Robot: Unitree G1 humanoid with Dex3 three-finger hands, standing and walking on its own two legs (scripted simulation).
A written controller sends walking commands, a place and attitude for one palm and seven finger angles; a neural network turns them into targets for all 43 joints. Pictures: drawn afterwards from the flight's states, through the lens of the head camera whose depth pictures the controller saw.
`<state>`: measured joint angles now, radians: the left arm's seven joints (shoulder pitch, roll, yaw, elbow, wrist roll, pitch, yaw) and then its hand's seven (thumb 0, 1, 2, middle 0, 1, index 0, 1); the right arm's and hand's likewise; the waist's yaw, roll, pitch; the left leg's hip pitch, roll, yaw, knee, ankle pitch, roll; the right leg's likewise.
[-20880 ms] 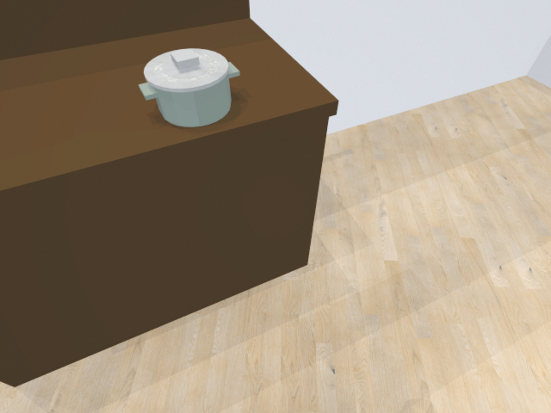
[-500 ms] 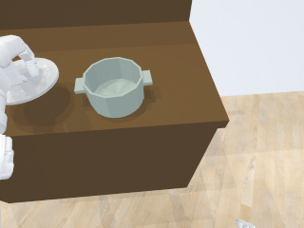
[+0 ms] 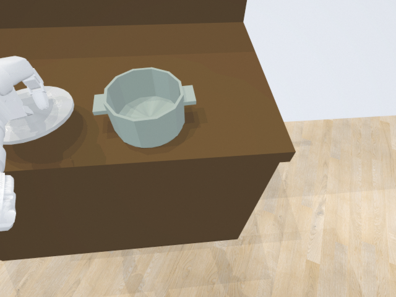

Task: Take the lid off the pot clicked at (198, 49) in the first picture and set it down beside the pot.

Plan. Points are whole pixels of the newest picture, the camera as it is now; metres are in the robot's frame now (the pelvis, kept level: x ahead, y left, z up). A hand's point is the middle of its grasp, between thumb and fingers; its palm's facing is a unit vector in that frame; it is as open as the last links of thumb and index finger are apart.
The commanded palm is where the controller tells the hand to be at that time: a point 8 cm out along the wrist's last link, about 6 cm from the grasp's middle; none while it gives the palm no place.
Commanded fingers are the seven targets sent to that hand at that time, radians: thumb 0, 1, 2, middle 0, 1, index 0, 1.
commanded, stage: lower the lid onto the table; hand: left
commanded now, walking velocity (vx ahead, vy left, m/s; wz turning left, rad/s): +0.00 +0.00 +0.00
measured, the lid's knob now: (22, 103) +0.47 +0.35 +0.13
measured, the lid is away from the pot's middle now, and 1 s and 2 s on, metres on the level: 0.24 0.25 0.26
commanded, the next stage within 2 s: open the fingers wide in 0.70 s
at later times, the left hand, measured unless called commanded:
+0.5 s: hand (26, 114) +0.45 +0.34 +0.12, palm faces -0.45 -0.19 -0.88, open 5.4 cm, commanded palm +0.47 +0.34 +0.18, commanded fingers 0.00 0.60 1.09 -0.74 -0.96 -1.07 -1.11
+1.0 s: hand (29, 121) +0.45 +0.34 +0.10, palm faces -0.39 -0.11 -0.91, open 5.3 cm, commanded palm +0.46 +0.34 +0.16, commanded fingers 0.00 0.43 0.96 -0.63 -0.94 -0.87 -1.04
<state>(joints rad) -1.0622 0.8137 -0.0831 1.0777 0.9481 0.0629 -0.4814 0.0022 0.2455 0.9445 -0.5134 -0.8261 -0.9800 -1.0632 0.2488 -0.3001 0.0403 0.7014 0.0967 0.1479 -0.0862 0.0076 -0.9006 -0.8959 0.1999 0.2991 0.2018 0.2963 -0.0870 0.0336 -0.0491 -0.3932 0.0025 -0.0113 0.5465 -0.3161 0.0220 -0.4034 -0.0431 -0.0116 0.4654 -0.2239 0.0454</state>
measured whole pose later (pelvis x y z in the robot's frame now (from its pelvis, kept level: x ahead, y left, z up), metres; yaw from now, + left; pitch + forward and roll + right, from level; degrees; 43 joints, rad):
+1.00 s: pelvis +0.00 +0.01 -0.01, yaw -2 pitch +14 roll -2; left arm -0.93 0.86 0.06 1.04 0.98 -0.15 -0.39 -0.01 0.26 0.93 -0.50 -0.85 -0.98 -1.07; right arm 0.28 -0.27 0.03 0.68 0.09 0.22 -0.09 0.01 -0.90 -0.90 0.20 0.30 0.20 0.30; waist -0.10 0.03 -0.08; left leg -0.56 0.02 0.01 0.70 -0.38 0.03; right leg -0.57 -0.03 0.01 0.59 -0.26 0.05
